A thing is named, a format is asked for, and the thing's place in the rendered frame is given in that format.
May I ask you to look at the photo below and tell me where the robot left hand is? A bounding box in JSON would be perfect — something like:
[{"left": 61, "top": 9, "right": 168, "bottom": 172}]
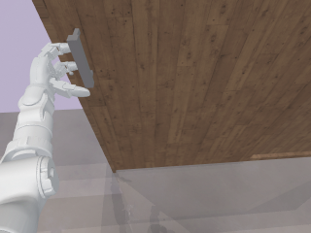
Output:
[{"left": 29, "top": 42, "right": 90, "bottom": 99}]

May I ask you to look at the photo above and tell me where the left robot forearm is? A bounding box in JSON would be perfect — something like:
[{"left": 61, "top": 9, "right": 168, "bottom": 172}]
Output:
[{"left": 0, "top": 83, "right": 55, "bottom": 164}]

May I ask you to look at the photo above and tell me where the handle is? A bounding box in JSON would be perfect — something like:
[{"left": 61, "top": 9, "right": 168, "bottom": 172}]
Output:
[{"left": 66, "top": 28, "right": 94, "bottom": 88}]

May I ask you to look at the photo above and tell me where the wardrobe door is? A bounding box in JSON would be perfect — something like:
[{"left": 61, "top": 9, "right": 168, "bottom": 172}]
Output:
[
  {"left": 254, "top": 96, "right": 311, "bottom": 155},
  {"left": 42, "top": 0, "right": 311, "bottom": 170}
]

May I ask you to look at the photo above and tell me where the robot left upper arm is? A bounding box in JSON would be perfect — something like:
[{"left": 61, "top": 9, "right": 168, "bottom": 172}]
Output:
[{"left": 0, "top": 155, "right": 59, "bottom": 233}]

